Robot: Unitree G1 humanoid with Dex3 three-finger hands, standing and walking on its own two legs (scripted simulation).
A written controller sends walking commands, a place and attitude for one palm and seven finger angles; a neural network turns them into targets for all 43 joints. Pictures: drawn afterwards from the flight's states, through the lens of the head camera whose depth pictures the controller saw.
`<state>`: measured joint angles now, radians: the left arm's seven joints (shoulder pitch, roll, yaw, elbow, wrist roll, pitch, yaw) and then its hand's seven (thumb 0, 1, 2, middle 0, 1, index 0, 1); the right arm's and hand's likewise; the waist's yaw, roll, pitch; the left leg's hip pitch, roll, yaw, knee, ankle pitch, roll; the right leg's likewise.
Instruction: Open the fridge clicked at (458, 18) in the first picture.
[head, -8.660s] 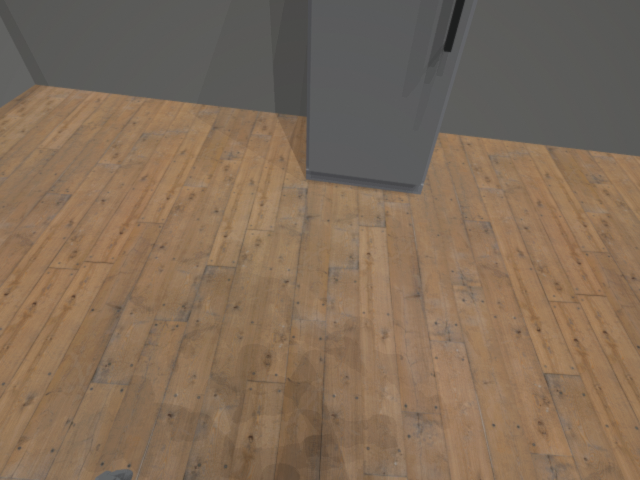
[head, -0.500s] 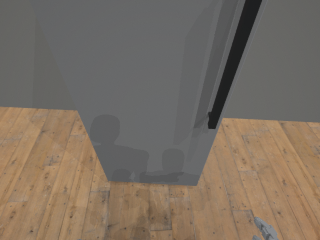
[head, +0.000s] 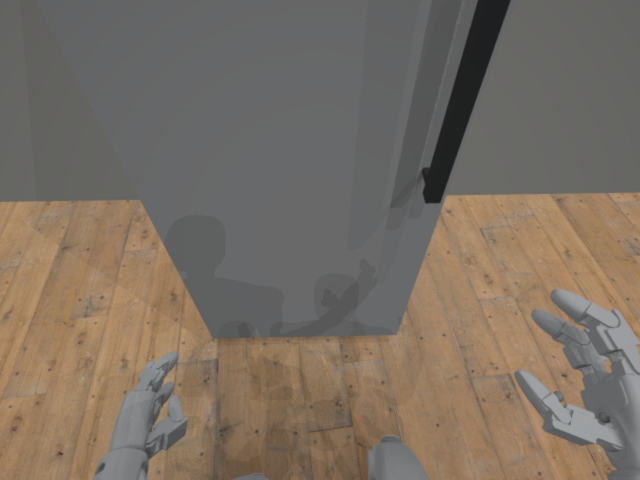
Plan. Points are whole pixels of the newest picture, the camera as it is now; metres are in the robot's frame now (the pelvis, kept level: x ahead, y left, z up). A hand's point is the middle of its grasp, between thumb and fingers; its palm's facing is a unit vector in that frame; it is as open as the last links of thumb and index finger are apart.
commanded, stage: raise the hand to about handle height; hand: right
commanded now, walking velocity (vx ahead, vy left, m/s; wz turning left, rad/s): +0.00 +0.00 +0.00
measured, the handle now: (476, 27) +0.54 -0.17 +0.28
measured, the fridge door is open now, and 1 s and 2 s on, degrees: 0 0 0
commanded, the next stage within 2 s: move the hooked fingers beside the handle in 1.48 s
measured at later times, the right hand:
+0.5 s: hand (591, 328) +0.25 -0.26 +0.12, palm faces -0.03 +1.00 -0.07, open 12.7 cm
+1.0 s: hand out of the picture +0.28 -0.30 +0.21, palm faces +0.05 +1.00 -0.07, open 13.9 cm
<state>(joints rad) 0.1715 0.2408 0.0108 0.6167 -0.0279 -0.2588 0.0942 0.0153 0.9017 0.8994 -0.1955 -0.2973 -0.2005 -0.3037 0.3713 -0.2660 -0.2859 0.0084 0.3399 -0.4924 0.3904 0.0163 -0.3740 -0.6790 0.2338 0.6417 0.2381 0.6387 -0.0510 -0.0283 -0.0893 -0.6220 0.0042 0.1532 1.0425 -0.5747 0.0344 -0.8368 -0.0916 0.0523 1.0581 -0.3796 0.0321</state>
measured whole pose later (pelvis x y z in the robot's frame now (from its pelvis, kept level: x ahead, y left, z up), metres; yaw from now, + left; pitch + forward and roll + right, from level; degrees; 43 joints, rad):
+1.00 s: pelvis +0.00 -0.03 +0.06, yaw +1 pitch +0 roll +2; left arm 0.26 0.25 -0.08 0.60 -0.07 -0.24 0.13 0.02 0.90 0.90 -0.20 -0.30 -0.20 -0.30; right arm -0.04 -0.45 -0.43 0.19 0.36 -0.03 0.44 -0.01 0.50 -0.30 0.30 1.20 0.31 1.20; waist -0.04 -0.04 -0.03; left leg -0.23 0.03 0.10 0.59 -0.35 -0.01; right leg -0.41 -0.05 -0.03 0.62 -0.20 -0.01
